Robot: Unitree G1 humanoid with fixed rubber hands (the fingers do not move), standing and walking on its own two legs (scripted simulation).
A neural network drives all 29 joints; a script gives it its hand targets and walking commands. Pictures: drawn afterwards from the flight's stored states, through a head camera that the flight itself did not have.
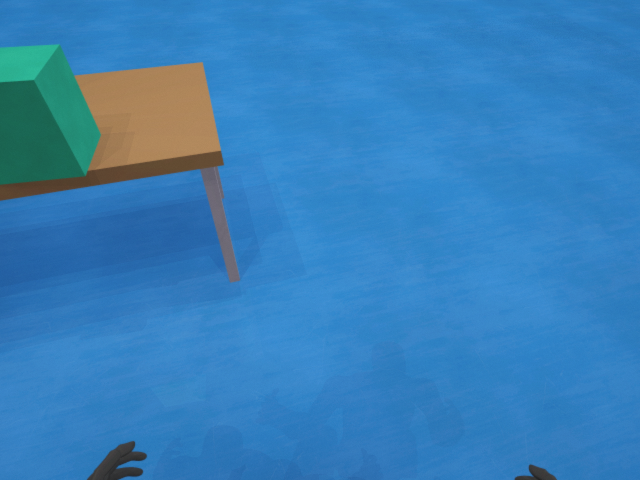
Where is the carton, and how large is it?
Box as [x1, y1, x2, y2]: [0, 44, 100, 184]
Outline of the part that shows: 59,44 0,48 0,184 82,176 86,173 100,133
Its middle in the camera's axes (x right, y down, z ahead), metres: -0.72 -0.31 +0.95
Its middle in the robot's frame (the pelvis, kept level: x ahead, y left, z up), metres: +0.90 +0.76 -0.02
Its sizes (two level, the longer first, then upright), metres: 0.210 0.200 0.250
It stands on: a table, 0.62 m high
